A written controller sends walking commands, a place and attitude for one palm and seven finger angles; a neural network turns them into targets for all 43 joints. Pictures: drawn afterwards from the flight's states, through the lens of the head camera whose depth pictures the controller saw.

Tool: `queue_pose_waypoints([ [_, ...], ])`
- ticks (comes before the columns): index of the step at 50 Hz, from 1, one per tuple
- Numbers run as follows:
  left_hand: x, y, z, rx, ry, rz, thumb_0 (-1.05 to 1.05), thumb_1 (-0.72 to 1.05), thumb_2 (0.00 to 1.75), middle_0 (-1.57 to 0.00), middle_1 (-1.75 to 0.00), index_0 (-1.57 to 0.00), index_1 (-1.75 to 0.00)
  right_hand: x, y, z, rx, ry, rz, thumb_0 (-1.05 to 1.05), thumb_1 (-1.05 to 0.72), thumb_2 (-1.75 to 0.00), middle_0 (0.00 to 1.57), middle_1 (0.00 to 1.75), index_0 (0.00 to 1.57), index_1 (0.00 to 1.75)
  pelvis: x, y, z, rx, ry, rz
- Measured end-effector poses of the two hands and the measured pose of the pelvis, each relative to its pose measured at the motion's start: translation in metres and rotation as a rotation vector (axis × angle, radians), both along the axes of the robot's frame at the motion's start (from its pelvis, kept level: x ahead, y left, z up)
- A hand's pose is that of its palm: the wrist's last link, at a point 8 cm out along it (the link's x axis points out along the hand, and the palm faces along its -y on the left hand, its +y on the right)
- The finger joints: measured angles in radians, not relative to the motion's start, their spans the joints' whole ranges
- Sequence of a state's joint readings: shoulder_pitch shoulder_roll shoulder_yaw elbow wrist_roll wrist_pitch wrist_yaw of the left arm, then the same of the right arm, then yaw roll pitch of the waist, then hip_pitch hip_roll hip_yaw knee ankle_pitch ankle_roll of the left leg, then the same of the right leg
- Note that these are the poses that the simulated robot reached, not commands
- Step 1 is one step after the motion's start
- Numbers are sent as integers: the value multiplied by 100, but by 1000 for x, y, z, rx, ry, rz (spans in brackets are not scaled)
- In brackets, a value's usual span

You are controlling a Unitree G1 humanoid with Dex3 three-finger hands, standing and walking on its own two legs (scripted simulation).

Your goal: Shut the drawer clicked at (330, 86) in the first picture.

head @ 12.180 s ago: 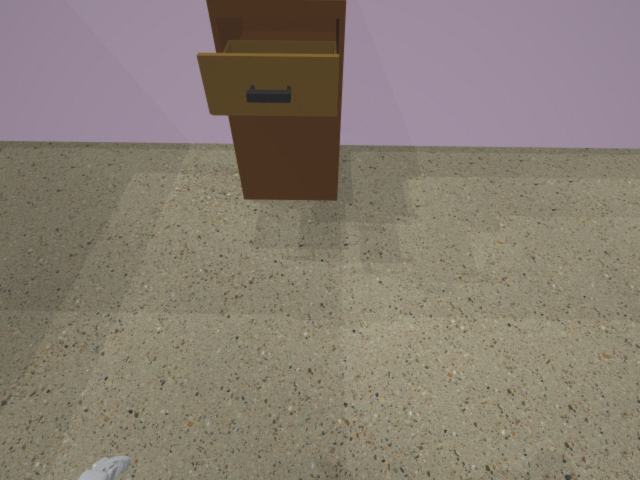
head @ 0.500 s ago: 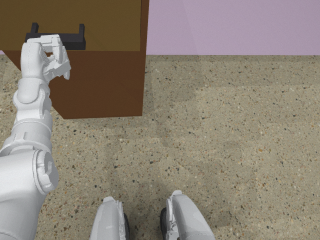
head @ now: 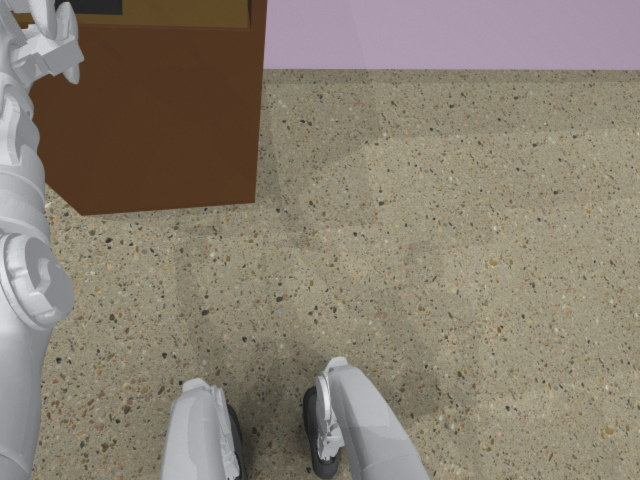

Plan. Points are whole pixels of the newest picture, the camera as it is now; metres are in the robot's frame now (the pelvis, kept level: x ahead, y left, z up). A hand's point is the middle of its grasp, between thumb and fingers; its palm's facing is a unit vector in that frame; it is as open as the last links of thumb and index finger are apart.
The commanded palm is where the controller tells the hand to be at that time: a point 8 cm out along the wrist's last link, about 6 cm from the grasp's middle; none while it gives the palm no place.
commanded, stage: push the drawer shut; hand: left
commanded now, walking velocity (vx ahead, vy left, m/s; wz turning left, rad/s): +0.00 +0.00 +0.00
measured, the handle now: out of the picture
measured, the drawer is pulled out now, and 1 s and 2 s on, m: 0.00 0.00 0.00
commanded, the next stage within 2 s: pull the fist back off the drawer in 0.24 s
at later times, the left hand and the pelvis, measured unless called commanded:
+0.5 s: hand (57, 32) +0.59 +0.19 +0.07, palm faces +0.02 -1.00 -0.05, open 3.4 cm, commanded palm +0.61 +0.18 +0.07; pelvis -0.02 +0.00 -0.01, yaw +0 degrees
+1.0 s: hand (67, 42) +0.58 +0.18 +0.07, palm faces +0.04 -1.00 -0.03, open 3.2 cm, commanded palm +0.55 +0.20 +0.07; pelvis +0.00 +0.00 +0.01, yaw +0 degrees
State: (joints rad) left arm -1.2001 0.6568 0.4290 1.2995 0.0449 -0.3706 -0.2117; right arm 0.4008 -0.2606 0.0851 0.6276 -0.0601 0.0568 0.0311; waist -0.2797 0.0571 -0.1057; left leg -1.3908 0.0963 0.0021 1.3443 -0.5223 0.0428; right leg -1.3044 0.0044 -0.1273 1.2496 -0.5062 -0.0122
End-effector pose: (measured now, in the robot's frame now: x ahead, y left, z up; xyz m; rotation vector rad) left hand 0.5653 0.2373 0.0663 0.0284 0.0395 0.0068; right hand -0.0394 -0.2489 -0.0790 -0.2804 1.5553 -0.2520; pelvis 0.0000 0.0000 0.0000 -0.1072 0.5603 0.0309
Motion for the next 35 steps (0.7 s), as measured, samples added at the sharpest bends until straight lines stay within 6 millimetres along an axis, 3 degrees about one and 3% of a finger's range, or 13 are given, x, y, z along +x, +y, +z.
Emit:
queue_pose_waypoints([
  [17, 4, 7, 4, 18, 1, 17, 6, 57, 88, -140, -160, -140, -160, -20, 2, 3, -45, -8, 24, 0, -91, -90, 20, 30, 21, 30, -18, 0, -10, -22, 19, 19],
  [35, 2, 4, 3, 16, 12, 11, 4, 62, 88, -140, -160, -140, -160, -30, 6, 0, -21, -13, 23, 0, -91, -90, 20, 30, 21, 30, -23, 0, -11, -22, 19, 12],
])
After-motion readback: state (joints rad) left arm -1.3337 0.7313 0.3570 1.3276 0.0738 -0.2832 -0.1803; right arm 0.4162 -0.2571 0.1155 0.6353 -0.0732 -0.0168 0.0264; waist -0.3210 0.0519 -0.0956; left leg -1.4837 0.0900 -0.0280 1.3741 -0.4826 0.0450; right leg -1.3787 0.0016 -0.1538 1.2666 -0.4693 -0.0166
